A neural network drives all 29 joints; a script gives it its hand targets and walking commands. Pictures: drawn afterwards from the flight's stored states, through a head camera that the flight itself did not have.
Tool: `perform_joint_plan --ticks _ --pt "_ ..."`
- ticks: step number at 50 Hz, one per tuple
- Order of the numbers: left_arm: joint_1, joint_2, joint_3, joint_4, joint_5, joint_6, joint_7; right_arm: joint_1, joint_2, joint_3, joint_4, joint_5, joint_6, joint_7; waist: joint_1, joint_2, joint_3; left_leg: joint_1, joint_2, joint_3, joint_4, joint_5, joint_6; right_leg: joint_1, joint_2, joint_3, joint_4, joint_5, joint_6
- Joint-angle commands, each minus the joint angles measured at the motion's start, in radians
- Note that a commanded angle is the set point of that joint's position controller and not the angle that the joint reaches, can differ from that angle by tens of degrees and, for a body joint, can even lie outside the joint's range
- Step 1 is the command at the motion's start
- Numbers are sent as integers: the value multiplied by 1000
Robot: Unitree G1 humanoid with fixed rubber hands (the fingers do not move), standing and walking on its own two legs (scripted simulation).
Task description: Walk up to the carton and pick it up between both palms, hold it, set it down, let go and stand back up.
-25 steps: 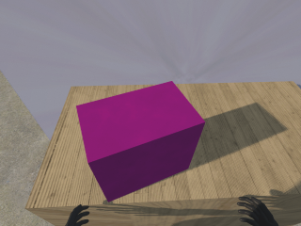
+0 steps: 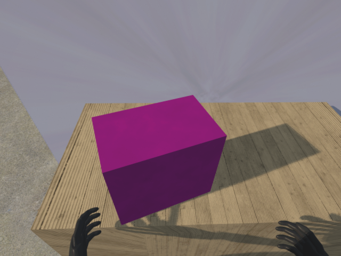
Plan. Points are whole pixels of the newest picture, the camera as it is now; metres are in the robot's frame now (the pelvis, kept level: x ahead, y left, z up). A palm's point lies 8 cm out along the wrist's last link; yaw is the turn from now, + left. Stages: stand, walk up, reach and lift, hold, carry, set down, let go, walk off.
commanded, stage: reach and lift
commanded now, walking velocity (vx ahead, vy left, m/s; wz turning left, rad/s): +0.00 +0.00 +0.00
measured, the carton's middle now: (157, 158) +0.37 +0.08 +0.03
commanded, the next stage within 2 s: none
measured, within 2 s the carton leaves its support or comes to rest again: neither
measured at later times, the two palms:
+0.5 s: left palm (77, 249) +0.14 +0.22 +0.02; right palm (314, 244) +0.19 -0.27 +0.01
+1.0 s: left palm (68, 218) +0.18 +0.24 +0.06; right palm (298, 202) +0.26 -0.25 +0.05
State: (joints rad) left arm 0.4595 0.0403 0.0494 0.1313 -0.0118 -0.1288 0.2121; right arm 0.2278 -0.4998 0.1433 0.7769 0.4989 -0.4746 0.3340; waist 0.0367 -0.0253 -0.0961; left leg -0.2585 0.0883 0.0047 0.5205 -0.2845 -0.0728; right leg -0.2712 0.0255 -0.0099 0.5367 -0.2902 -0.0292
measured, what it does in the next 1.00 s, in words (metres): stands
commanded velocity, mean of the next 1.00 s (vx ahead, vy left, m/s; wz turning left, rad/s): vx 0.00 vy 0.00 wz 0.00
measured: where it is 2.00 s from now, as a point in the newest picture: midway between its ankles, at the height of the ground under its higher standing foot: outside the picture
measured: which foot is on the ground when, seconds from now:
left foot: down 0.00-1.00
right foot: down 0.00-1.00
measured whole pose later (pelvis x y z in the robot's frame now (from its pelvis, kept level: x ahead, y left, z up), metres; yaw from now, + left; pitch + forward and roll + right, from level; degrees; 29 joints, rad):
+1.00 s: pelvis -0.02 +0.00 +0.01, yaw -1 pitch +1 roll +0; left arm 0.28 0.10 0.10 -0.24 -0.12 0.27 0.23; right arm 0.03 -0.52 0.04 0.35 0.49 -0.10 0.23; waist 0.09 -0.02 0.01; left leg -0.20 0.09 -0.01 0.35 -0.17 -0.08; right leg -0.21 0.05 0.02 0.36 -0.17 -0.03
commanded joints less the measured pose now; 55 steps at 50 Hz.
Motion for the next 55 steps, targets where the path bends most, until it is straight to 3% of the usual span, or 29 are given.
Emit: perform_joint_plan --ticks 1,3,6,21,29,42,55 --pt "-47 49 39 -175 -13 -45 9 -115 -303 -75 -234 32 -66 6 39 -120 35 5 -114 64 -82 188 57 27 27 50 -143 202 -37" --pt "-72 53 37 -165 -17 -49 15 -117 -294 -82 -266 30 -55 3 37 -135 71 -25 -116 74 -108 110 61 39 17 65 -152 137 -28" --pt "-121 49 23 -208 -23 -41 32 -116 -281 -98 -299 25 -24 1 33 -102 79 -41 -105 78 -122 44 63 11 10 75 -163 19 -37" --pt "-253 89 34 -362 -72 111 55 -241 -266 -169 -440 1 137 -45 36 -74 -16 -45 -93 66 -127 22 58 10 -19 117 -199 -108 -44" --pt "-276 103 53 -424 -82 204 45 -298 -266 -192 -489 -16 219 -61 42 -71 -54 14 -97 55 -165 90 57 45 1 85 -220 -18 -53" --pt "-290 131 75 -560 -90 291 26 -367 -284 -217 -585 -14 280 -95 51 -36 -132 152 -107 48 -173 350 35 113 37 40 -244 239 -58" --pt "-354 165 121 -664 -110 455 -12 -488 -302 -227 -659 2 394 -142 60 -27 -169 203 -121 45 -180 499 20 176 52 27 -264 374 -48"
